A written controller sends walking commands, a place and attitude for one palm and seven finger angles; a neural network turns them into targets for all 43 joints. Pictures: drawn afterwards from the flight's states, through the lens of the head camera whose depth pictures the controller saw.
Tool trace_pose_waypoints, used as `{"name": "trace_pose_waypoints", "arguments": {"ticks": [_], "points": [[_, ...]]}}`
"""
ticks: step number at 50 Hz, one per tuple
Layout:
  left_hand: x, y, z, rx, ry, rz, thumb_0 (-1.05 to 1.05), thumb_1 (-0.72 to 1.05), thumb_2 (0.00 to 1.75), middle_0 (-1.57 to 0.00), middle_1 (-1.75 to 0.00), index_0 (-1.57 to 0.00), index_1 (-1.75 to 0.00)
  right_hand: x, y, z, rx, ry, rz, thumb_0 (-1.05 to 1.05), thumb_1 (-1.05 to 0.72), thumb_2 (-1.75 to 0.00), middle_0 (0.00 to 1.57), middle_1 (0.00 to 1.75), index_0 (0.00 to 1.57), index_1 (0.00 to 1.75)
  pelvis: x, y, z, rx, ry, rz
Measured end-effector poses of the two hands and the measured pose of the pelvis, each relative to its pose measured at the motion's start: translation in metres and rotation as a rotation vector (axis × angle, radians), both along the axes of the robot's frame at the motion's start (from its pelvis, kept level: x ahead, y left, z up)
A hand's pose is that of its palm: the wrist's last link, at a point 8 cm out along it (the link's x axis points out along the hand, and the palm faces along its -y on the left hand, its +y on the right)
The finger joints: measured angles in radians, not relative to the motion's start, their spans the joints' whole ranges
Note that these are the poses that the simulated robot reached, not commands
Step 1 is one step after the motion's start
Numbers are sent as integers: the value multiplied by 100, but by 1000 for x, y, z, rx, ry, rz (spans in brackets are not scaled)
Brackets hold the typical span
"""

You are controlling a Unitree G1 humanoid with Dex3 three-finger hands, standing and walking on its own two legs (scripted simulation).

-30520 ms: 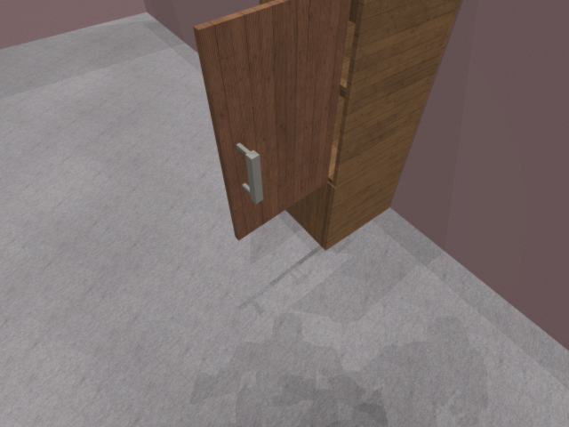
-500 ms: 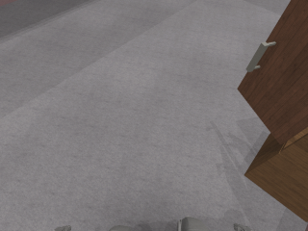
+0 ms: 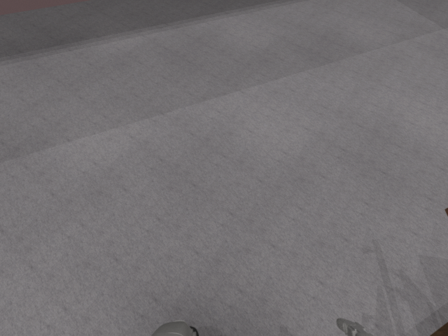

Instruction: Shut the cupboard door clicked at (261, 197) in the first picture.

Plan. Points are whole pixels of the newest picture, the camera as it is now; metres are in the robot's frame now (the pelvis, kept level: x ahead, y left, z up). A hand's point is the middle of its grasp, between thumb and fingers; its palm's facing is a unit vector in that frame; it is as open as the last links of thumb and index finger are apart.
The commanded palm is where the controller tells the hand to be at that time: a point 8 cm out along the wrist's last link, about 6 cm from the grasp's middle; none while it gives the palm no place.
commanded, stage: walk to a spot facing it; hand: left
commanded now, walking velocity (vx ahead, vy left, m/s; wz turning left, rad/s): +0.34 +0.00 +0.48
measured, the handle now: out of the picture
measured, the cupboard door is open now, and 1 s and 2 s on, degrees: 61 61 61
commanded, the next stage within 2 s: turn to face it in 0.74 s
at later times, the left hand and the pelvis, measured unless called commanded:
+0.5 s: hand (156, 240) +0.30 +0.17 -0.13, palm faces +0.18 -0.95 -0.25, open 7.3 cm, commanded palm none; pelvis +0.21 -0.04 +0.01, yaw +13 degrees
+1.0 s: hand (126, 255) +0.27 +0.24 -0.17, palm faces +0.48 -0.84 -0.24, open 7.3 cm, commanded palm none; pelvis +0.33 +0.04 +0.01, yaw +26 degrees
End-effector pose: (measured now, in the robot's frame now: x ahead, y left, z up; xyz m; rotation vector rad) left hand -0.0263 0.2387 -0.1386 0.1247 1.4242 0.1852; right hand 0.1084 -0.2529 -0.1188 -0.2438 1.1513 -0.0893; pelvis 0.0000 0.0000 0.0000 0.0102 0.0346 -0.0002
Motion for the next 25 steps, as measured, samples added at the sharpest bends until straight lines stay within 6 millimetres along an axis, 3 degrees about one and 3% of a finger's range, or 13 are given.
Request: {"name": "trace_pose_waypoints", "arguments": {"ticks": [2,5,13,19,22,25], "points": [[8,10,-6,0,38,6,1,91,89,-20,-30,-20,-30,22,8,0,-12,-42,16,1,-91,-90,20,30,20,30,11,5,-3,3,-10,9],[44,21,-1,17,9,11,1,91,89,-20,-30,-20,-30,34,16,6,-23,-41,19,1,-91,-89,20,30,20,30,31,8,3,-3,-15,26],[194,22,31,50,-270,-19,1,91,89,-19,-30,-20,-30,32,18,2,17,134,-11,1,-90,-89,20,30,20,30,94,-1,18,-2,-23,87],[294,0,40,81,-406,-57,1,91,89,-19,-30,-20,-30,52,-5,-22,50,249,-47,1,-90,-89,20,30,20,30,159,-24,4,19,-32,129],[315,-10,39,105,-444,-32,1,91,89,-20,-30,-20,-30,83,-20,-33,42,287,-21,1,-90,-89,20,30,20,30,184,-33,-3,14,-40,177],[310,-19,40,100,-392,35,0,91,89,-20,-30,-20,-30,132,-27,-25,25,262,24,1,-91,-89,20,30,20,30,207,-35,6,10,-38,218]]}}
